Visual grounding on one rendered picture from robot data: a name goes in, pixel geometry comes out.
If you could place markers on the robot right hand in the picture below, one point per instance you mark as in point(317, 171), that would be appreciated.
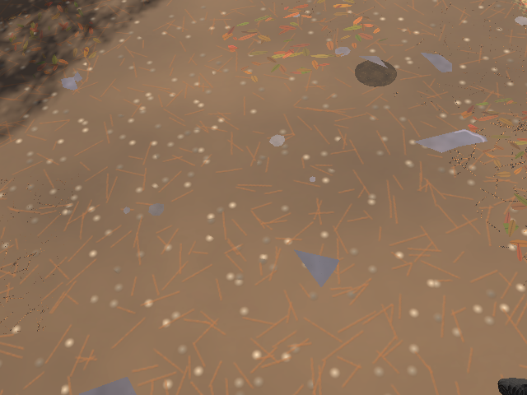
point(512, 386)

